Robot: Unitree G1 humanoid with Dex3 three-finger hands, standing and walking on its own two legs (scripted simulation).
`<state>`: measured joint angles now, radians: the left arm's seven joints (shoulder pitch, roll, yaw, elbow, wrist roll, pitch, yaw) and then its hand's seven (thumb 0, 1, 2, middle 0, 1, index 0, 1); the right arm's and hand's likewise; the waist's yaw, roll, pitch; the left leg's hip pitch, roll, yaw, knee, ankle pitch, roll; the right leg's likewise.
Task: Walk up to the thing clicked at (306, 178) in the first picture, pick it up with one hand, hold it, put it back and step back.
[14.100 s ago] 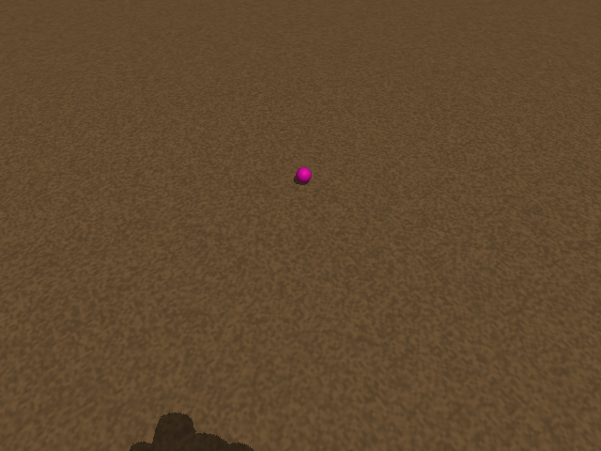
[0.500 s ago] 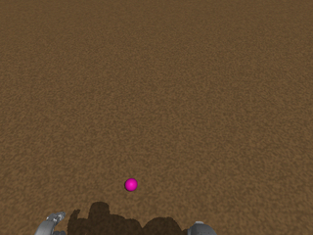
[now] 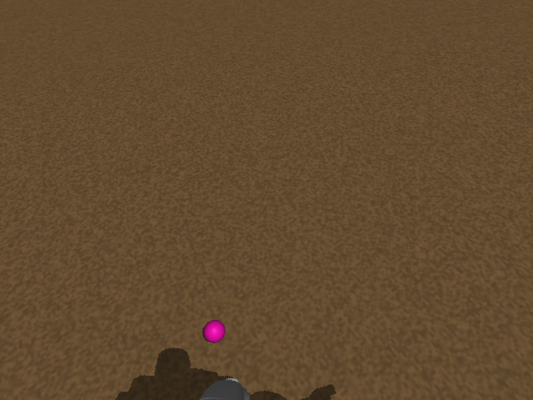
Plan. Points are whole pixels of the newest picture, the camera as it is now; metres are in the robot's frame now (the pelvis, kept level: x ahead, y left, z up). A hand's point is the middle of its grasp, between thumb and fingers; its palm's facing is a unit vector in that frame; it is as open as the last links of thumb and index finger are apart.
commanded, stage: walk up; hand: left
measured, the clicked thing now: (214, 331) +0.44 +0.25 -0.73
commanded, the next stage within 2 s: none
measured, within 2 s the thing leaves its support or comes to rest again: neither
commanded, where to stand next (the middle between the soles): +0.05 +0.02 m, yaw +0 degrees
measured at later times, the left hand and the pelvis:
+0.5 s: hand out of the picture +0.00 +0.27 -0.17, palm faces -0.06 -0.90 -0.44, open 7.4 cm; pelvis -0.07 +0.00 -0.03, yaw -3 degrees
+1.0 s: hand out of the picture +0.02 +0.32 -0.16, palm faces -0.02 -0.94 -0.35, open 7.4 cm; pelvis -0.02 +0.04 -0.01, yaw +0 degrees
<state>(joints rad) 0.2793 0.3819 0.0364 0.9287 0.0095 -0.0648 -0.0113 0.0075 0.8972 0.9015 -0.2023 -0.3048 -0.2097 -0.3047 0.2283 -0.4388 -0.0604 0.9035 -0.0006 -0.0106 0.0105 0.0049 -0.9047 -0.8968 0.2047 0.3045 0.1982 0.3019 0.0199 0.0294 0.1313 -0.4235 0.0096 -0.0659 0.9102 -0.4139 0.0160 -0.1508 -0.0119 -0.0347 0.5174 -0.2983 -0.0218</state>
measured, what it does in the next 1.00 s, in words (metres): steps on the spot: left foot, then right foot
